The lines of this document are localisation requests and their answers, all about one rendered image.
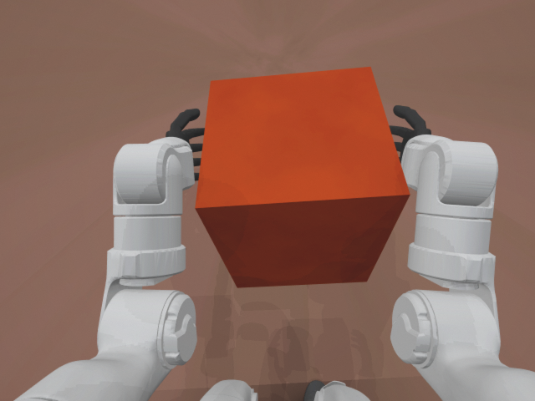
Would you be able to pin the robot right upper arm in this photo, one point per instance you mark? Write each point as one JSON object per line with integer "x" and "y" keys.
{"x": 451, "y": 338}

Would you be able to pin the robot right forearm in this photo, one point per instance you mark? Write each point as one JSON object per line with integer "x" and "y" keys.
{"x": 456, "y": 184}

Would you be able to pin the left robot hand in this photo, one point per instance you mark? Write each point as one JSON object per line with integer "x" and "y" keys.
{"x": 176, "y": 131}

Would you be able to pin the robot right thigh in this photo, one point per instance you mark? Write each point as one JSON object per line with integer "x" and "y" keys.
{"x": 339, "y": 393}

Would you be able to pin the right robot hand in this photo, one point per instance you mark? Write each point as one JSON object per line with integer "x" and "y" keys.
{"x": 414, "y": 120}

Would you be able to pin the robot right shin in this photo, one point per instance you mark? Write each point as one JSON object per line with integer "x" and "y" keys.
{"x": 334, "y": 382}

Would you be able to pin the carton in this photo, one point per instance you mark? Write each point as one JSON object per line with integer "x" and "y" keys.
{"x": 300, "y": 182}

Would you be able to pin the robot left upper arm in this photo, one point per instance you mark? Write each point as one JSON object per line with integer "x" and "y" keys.
{"x": 143, "y": 335}

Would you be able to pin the robot left forearm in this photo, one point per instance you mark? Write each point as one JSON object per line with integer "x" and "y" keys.
{"x": 148, "y": 180}

